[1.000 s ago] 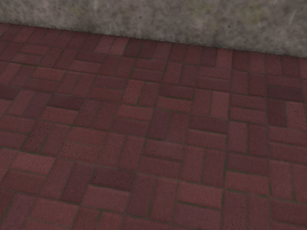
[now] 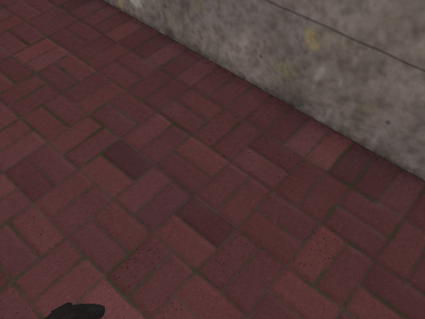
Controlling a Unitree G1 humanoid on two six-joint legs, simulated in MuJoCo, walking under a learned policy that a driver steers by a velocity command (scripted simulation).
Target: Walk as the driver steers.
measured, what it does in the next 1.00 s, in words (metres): walks ahead, turning left: left foot, then right foot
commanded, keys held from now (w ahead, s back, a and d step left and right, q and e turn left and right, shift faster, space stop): w+q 1.00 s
